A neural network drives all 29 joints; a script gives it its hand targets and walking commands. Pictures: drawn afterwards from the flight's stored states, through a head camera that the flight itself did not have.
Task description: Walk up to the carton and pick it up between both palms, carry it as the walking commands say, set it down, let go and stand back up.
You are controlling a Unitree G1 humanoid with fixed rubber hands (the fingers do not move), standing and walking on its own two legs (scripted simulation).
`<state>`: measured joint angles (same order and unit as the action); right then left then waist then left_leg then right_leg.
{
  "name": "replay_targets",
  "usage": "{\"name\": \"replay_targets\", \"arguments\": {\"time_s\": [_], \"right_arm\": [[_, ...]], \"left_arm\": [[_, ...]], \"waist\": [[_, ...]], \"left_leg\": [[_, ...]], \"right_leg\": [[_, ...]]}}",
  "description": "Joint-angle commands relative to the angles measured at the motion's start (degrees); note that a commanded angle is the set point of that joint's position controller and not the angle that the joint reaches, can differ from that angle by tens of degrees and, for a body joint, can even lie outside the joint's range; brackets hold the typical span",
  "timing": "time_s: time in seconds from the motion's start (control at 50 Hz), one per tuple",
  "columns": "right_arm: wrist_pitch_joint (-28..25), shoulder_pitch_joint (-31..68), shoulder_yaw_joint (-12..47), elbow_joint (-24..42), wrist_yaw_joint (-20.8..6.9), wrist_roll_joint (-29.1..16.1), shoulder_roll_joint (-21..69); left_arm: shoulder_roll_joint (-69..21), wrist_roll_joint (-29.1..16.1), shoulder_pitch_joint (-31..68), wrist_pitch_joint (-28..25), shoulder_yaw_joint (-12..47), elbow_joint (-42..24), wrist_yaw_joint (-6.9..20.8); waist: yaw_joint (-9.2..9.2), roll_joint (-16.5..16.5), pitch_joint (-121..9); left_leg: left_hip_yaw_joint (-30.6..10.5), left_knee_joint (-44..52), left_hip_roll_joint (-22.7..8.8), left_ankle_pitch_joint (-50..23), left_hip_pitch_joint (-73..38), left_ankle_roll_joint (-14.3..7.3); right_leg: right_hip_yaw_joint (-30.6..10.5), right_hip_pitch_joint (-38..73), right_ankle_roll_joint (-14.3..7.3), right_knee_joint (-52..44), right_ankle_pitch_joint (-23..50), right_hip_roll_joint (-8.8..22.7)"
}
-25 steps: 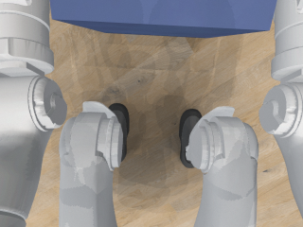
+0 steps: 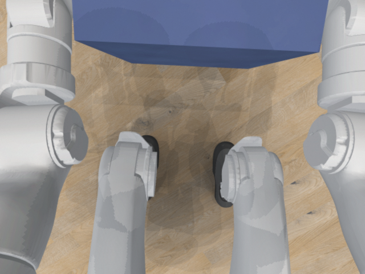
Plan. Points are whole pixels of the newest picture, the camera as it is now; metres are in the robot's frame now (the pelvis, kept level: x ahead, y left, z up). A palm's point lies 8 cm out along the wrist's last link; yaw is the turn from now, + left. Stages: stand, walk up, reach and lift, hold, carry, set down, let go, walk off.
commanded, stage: reach and lift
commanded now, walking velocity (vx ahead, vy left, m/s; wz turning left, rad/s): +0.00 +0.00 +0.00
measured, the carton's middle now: out of the picture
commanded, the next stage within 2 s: none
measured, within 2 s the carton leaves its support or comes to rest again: neither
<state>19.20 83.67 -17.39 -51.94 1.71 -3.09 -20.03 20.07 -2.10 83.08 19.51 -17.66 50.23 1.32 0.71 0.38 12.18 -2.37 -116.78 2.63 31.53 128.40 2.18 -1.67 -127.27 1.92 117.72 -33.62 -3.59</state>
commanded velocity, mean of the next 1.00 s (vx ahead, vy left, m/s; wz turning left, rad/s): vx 0.00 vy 0.00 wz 0.00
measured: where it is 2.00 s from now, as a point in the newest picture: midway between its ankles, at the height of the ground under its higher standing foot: (185, 181)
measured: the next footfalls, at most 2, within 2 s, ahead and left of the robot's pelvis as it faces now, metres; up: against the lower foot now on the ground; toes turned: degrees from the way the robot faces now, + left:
none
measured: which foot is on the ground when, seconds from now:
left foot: down 0.00-1.00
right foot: down 0.00-1.00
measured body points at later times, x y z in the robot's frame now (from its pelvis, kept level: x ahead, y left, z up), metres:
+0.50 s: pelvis +0.00 +0.00 +0.04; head +0.35 +0.00 +0.32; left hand +0.57 +0.20 -0.08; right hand +0.57 -0.18 -0.08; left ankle +0.11 +0.13 -0.38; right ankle +0.10 -0.12 -0.38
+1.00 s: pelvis +0.00 +0.00 +0.09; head +0.32 +0.01 +0.40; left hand +0.54 +0.20 -0.01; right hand +0.55 -0.18 -0.01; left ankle +0.11 +0.13 -0.38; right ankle +0.10 -0.12 -0.38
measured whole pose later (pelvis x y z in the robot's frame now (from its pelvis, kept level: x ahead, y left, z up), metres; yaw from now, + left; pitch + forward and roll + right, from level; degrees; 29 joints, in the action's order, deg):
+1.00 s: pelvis +0.00 +0.00 +0.09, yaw +0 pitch +47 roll -1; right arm 25.3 69.5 -24.5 -40.7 -1.4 3.5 -12.8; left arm 13.6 3.0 69.5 24.7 -23.6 40.9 4.4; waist 0.9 0.3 -2.2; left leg -4.3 -97.3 4.0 26.3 118.2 2.9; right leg -2.4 -117.1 1.9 97.9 -28.0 -4.6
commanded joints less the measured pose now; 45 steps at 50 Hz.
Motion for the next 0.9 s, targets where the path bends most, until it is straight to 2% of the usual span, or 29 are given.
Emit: {"name": "replay_targets", "arguments": {"time_s": [0.0, 0.22, 0.48, 0.88], "right_arm": [[-1.1, 38.2, 19.5, 13.0, -13.0, -5.9, 54.9], [0.6, 38.5, 22.7, 19.8, -13.0, -6.9, 56.2], [2.6, 32.2, 20.7, 18.8, -14.2, -3.4, 59.7], [4.0, 28.2, 19.7, 18.8, -15.9, -1.8, 62.9]], "left_arm": [[-53.0, -5.1, 36.8, -0.8, 19.0, -11.1, 11.3], [-53.5, -6.8, 37.5, 0.7, 21.5, -17.2, 11.5], [-57.7, -4.7, 31.8, 2.5, 20.6, -15.7, 13.1], [-60.9, -2.3, 27.4, 3.9, 19.5, -15.9, 14.5]], "waist": [[0.21, -0.2, -75.5], [1.33, 0.7, -87.4], [0.33, -0.1, -85.9], [0.53, 0.0, -86.6]], "left_leg": [[6.8, 8.0, 2.8, -21.7, -40.0, -1.7], [7.1, 10.3, 3.0, -25.6, -43.3, -1.4], [6.9, 15.9, 3.6, -25.8, -44.1, -1.0], [6.6, 25.1, 4.1, -22.6, -48.8, -0.7]], "right_leg": [[6.5, 35.7, -2.0, -9.3, 22.6, -2.6], [6.2, 43.9, -1.5, -11.2, 28.1, -3.3], [6.5, 42.5, -1.5, -17.3, 26.7, -3.7], [6.4, 46.2, -1.3, -26.7, 23.2, -3.9]]}}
